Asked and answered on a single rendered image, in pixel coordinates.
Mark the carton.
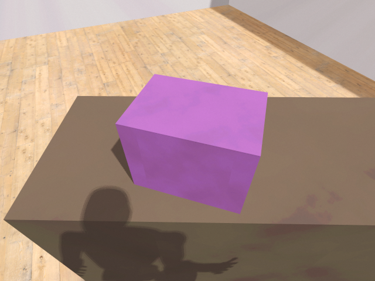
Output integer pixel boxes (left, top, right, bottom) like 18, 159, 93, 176
115, 74, 268, 214

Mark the pedestal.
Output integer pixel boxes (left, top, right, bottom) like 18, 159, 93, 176
4, 96, 375, 281

